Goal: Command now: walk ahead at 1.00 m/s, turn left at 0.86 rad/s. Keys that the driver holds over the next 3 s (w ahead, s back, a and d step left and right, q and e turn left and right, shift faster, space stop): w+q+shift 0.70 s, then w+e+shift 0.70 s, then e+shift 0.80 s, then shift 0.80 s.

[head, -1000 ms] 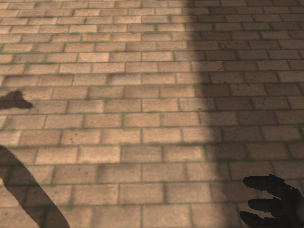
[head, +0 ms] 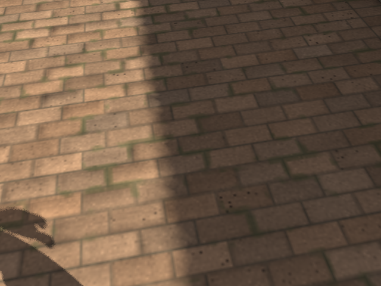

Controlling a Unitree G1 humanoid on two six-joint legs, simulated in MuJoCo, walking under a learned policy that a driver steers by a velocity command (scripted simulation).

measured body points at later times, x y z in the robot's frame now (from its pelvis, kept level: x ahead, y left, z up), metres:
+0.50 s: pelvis +0.46 -0.03 +0.03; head +0.49 -0.03 +0.48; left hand +0.40 +0.27 -0.07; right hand +0.73 -0.24 -0.06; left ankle +0.37 +0.03 -0.59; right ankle +0.50 -0.16 -0.70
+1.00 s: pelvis +0.84 +0.22 +0.03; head +0.85 +0.22 +0.48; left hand +0.76 +0.48 -0.09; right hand +1.04 +0.02 -0.09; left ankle +0.77 +0.20 -0.70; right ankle +1.01 +0.13 -0.61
